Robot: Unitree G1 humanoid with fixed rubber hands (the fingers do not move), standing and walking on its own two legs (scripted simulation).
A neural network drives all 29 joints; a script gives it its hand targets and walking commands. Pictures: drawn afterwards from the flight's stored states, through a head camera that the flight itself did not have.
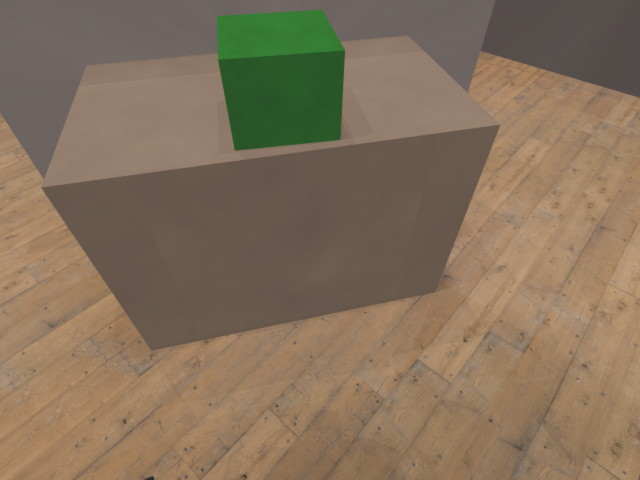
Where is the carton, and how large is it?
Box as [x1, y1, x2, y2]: [217, 10, 344, 150]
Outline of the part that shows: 322,10 217,16 218,61 235,150 340,139 344,49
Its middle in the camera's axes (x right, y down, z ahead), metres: -0.09 -0.38 +0.89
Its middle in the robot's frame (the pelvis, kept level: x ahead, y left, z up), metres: +0.94 +0.14 +0.07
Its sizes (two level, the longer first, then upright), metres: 0.242 0.238 0.199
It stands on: a pedestal, 0.70 m high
